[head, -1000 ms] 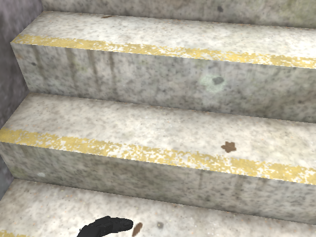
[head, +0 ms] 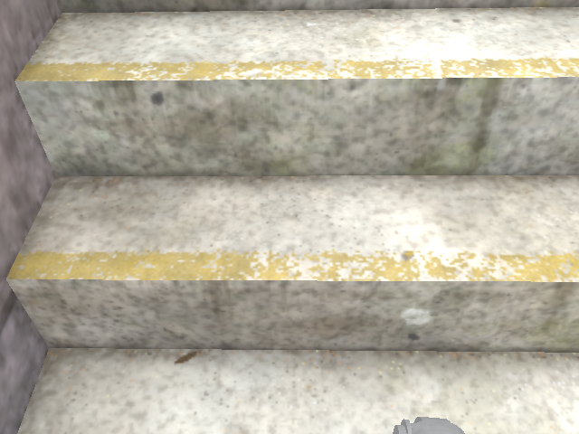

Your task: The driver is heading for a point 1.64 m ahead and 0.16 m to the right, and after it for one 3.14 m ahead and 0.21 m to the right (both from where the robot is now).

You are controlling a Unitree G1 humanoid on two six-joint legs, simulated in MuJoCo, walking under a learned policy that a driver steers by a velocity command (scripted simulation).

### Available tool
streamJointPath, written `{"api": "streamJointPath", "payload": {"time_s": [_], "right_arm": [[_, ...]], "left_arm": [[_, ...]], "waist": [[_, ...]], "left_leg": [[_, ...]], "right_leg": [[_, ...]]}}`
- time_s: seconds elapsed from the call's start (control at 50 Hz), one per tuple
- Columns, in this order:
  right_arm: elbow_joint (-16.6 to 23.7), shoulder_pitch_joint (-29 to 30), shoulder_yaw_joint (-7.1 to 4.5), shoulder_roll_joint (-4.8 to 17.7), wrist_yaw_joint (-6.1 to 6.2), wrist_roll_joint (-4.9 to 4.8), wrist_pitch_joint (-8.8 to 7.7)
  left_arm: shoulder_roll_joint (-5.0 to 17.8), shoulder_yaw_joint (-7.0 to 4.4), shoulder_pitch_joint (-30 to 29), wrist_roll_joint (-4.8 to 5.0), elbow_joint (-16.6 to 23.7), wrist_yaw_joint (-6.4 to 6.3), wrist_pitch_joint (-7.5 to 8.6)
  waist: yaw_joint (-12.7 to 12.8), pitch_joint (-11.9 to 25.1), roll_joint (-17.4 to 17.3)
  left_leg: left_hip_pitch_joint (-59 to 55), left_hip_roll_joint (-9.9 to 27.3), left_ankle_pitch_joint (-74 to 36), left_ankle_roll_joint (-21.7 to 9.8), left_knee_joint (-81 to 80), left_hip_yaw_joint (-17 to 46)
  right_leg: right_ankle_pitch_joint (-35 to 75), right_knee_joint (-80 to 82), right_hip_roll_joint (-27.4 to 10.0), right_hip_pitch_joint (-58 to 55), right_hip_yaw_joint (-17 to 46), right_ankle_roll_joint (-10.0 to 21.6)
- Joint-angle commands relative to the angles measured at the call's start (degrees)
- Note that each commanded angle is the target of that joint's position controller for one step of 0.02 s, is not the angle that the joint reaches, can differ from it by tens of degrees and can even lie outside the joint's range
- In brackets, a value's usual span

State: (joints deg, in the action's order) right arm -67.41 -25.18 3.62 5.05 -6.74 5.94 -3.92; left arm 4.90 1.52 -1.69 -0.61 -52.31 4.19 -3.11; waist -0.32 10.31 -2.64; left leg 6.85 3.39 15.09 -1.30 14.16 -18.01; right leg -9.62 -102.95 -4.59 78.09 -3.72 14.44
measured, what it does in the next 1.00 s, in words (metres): climbs, turning right: right foot 0.20 m higher, then left foot 0.20 m higher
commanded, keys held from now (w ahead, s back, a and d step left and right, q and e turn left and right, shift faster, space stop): w+e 0.32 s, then w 0.68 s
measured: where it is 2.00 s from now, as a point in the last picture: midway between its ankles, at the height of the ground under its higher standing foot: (387, 30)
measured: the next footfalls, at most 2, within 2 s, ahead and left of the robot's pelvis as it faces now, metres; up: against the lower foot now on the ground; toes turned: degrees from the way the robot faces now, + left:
right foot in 0.04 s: +0.16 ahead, -0.12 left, +0.20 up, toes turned -4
left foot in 0.52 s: +0.43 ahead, +0.06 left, +0.40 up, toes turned -16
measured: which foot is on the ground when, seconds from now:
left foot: down 0.00-0.12, up 0.14-0.50, down 0.52-1.00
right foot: up 0.00-0.02, down 0.04-0.56, up 0.58-1.00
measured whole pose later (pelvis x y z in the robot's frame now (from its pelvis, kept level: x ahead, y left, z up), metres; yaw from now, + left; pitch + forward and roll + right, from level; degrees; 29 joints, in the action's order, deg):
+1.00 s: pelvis +0.46 -0.05 +0.40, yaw -18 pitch +4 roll -2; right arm -68.2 -31.3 2.1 1.5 1.0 0.0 -7.3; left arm 4.2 3.8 0.4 -0.7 -43.4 0.7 0.6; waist -3.1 4.1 -0.5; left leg 4.3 1.0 18.0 -2.0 18.1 -1.9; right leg -10.3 -114.1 -5.0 85.8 -3.3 8.4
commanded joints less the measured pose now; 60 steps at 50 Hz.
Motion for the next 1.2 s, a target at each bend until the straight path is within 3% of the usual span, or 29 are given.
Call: {"api": "streamJointPath", "payload": {"time_s": [0.02,0.06,0.08,0.12,0.14,0.16,0.18,0.2,0.26,0.42,0.44,0.46,0.48,0.54,0.58,0.6,0.62,0.66,0.7,0.78,0.9,0.92,0.94,1.02,1.08,1.12,1.14,1.16,1.2], "right_arm": [[2.0,1.1,-2.07,16.5,-0.62,-2.35,-2.90],[1.5,0.0,-3.96,19.8,-0.75,-2.65,-2.83],[1.1,-2.0,-4.01,18.2,-1.13,-0.07,-2.77],[1.3,1.6,-4.68,14.5,-1.91,0.35,-1.85],[14.5,9.5,-5.19,11.7,3.64,-8.76,-4.83],[16.6,16.7,-5.54,11.5,5.21,-6.63,-4.94],[21.3,18.6,-4.65,6.8,6.07,-3.24,-4.23],[10.4,11.3,-3.56,4.9,1.48,-3.97,0.27],[16.7,14.9,-2.83,4.6,0.58,-2.57,-0.20],[27.5,34.4,-0.36,7.4,4.26,-4.04,1.73],[29.8,38.1,-0.81,9.7,4.80,-4.74,2.40],[33.2,44.5,-0.11,8.7,4.28,-3.30,4.07],[32.8,43.6,0.05,5.7,3.00,-3.47,4.83],[28.0,24.2,-3.25,14.4,2.12,-3.88,4.77],[18.8,0.4,-5.47,18.1,2.51,-2.34,6.08],[17.1,-5.2,-6.32,19.5,3.51,-0.23,6.64],[14.8,-4.9,-5.89,18.0,3.99,-1.28,4.07],[10.6,5.5,-4.23,9.3,4.04,-2.57,2.66],[6.9,12.9,-2.31,1.8,4.25,-3.44,1.18],[7.7,14.5,-2.93,3.5,2.95,-1.47,-1.20],[-1.0,-6.8,-1.64,3.1,2.84,2.44,-0.74],[-0.9,-7.0,-1.49,4.0,1.98,2.21,-1.56],[1.3,-5.4,-2.79,4.8,7.09,-8.50,-4.01],[1.2,-9.1,-4.12,5.1,11.85,-8.25,-4.83],[4.1,-9.8,-5.33,11.9,10.37,-8.84,-5.68],[7.2,-5.0,-7.39,15.8,7.89,-8.43,-7.35],[4.1,-8.7,-5.47,3.7,-4.17,3.12,-3.96],[1.1,-9.0,-9.08,11.5,-6.54,-2.19,-1.49],[3.0,-1.0,-8.22,5.3,-4.56,-5.94,-1.58]], "left_arm": [[1.9,-0.09,-5.1,-0.45,6.4,1.83,-1.24],[3.9,-0.17,-0.3,-1.10,6.5,1.80,0.01],[5.1,-0.30,1.5,-0.73,6.2,1.02,-0.15],[9.6,-2.48,18.4,-0.41,0.9,-1.59,-0.16],[14.5,-5.34,18.0,-2.49,0.1,-4.97,1.33],[16.4,-6.40,12.5,-1.80,-0.6,-5.81,1.64],[15.8,-6.02,7.7,-1.28,0.5,-5.48,2.82],[8.2,-3.31,22.8,-6.11,-6.5,-2.66,2.32],[7.4,-3.19,15.0,-1.41,-8.3,-0.29,5.79],[9.7,-2.79,27.0,-7.24,-10.0,0.61,7.56],[11.6,-2.89,24.5,-6.97,-9.7,1.28,7.47],[13.9,-3.63,19.4,-2.96,-7.6,2.51,6.30],[13.8,-3.07,21.6,-0.88,-7.4,3.19,7.93],[22.0,-6.16,20.8,1.08,-7.0,4.23,10.78],[11.4,-4.76,29.2,-5.50,-10.8,6.26,9.49],[7.8,-4.78,24.5,-5.00,-12.1,7.34,6.76],[8.3,-5.14,20.9,-1.00,-10.7,5.75,6.44],[8.9,-4.56,16.4,1.27,-8.3,2.20,7.38],[6.6,-3.13,14.4,-0.21,-5.8,0.47,7.54],[5.3,-1.24,10.4,-0.59,-0.8,0.36,6.13],[3.4,1.71,-1.9,-0.37,6.2,-1.02,5.31],[5.2,1.54,-6.3,-0.67,8.7,-1.35,4.35],[-2.5,2.63,-13.3,-1.06,16.9,-3.83,5.66],[0.4,2.26,-6.2,0.71,19.1,-4.65,3.58],[0.6,0.77,7.6,2.79,14.2,-4.71,4.25],[9.7,-2.99,22.3,0.60,9.4,-4.85,5.14],[14.0,-1.44,26.4,-4.97,7.6,-2.15,0.37],[18.8,-4.62,33.9,-5.64,6.0,-1.12,-0.98],[12.4,-3.29,20.8,-1.72,-0.8,0.48,1.33]], "waist": [[6.7,-1.3,-6.1],[5.4,4.4,-7.3],[4.6,7.1,-7.4],[11.7,8.8,-4.4],[6.8,8.3,11.7],[6.0,6.5,18.0],[3.0,2.9,13.1],[9.7,-5.9,7.9],[-1.6,-5.7,2.3],[1.0,-3.9,2.6],[0.5,-4.7,3.7],[-2.1,-4.5,6.8],[-2.3,-6.3,13.3],[-8.7,4.4,14.0],[-10.6,19.2,-5.1],[-15.5,8.9,-17.1],[-12.5,-2.4,-15.9],[-5.5,-7.2,-3.9],[0.9,-6.8,4.5],[3.9,-7.2,2.8],[-2.4,-11.0,1.0],[-2.4,-9.6,2.0],[-0.4,-20.0,3.3],[-2.0,-14.6,-2.0],[5.6,3.3,-6.6],[11.7,12.6,-12.4],[13.5,18.0,6.9],[17.7,8.9,11.6],[6.6,-5.6,2.3]], "left_leg": [[0.5,18.7,-92.2,-13.5,-2.4,1.8],[-15.1,18.2,-109.7,-15.5,7.1,0.8],[-14.6,17.6,-114.1,-15.7,10.2,2.6],[2.9,12.6,-93.3,-15.8,25.4,7.6],[18.5,3.5,-56.1,-9.5,46.4,4.7],[30.5,-5.6,-17.2,-6.5,76.5,13.8],[37.7,-5.7,-15.2,-5.1,96.2,22.8],[56.3,-11.5,-24.7,-9.8,103.6,41.4],[68.1,-10.0,-9.4,-11.1,109.3,35.0],[70.3,0.4,-8.0,-8.7,98.6,18.6],[65.9,1.9,-5.3,-7.2,90.5,21.0],[46.5,-0.7,9.2,-6.2,75.8,12.8],[35.2,-3.1,10.1,-2.8,78.1,9.2],[35.6,-10.5,7.3,-4.1,57.1,9.4],[5.1,-0.1,8.1,-16.2,32.6,44.3],[4.7,7.7,35.1,-21.8,11.8,72.0],[11.2,8.3,50.0,-17.2,9.5,77.1],[17.8,8.8,38.9,-15.1,11.6,64.2],[21.3,6.0,25.4,-10.1,14.3,48.3],[24.8,1.9,6.1,-6.8,5.7,26.0],[-0.1,9.9,6.4,-12.6,2.0,32.7],[-0.1,9.7,6.2,-12.6,-1.3,30.3],[15.1,9.9,14.1,-9.2,-9.5,31.6],[1.8,9.1,-11.2,-11.0,-20.2,21.3],[-4.4,12.3,-101.9,-11.4,3.0,15.4],[-5.5,11.0,-94.0,-9.9,28.5,18.8],[27.6,-1.8,-51.0,-14.1,46.9,28.9],[38.6,-9.9,-28.8,-10.5,89.6,41.4],[54.9,-6.4,-31.5,-12.5,111.6,40.0]], "right_leg": [[-11.4,12.7,4.0,-19.2,-7.0,-2.0],[-12.6,26.6,9.1,-19.0,-7.6,0.5],[-6.9,28.2,9.6,-25.2,-4.4,1.2],[-6.2,45.9,11.5,-49.5,8.0,-0.2],[-34.9,55.5,6.7,-59.6,26.8,3.5],[-48.1,75.4,0.7,-56.3,49.9,7.1],[-41.7,79.2,-0.2,-55.1,48.0,5.0],[-32.6,75.4,1.2,-54.8,46.4,-0.3],[6.9,70.0,0.9,-57.9,29.6,0.3],[-2.3,83.4,1.6,-52.4,21.7,-1.6],[-0.6,87.4,-0.6,-49.9,22.3,-1.3],[4.4,101.2,-2.3,-37.2,19.2,2.8],[22.4,102.8,-6.9,-33.8,22.7,6.4],[99.2,81.9,-10.2,-69.2,16.2,5.0],[71.0,51.6,0.5,-51.1,15.4,0.9],[17.6,22.9,11.8,-29.6,20.4,-2.1],[19.0,3.1,11.6,-15.8,25.2,-1.2],[17.1,-10.3,11.5,-9.8,24.2,1.4],[16.0,-9.5,9.1,-7.4,23.4,2.9],[14.0,-6.2,6.4,-7.1,10.6,1.1],[8.7,-23.7,3.3,24.5,11.3,3.6],[11.2,-11.7,0.8,21.8,7.0,3.0],[-1.6,-15.9,-0.4,9.3,-1.2,-6.6],[-9.6,4.6,-3.2,-9.1,-6.9,-7.0],[-17.0,25.7,8.0,-47.6,-13.6,-3.1],[-20.5,41.4,6.6,-62.6,2.9,-2.0],[-8.6,71.5,-9.0,-78.0,44.6,10.8],[-21.5,87.2,-15.5,-70.9,66.7,10.7],[-38.5,84.3,-15.8,-54.1,51.2,3.1]]}}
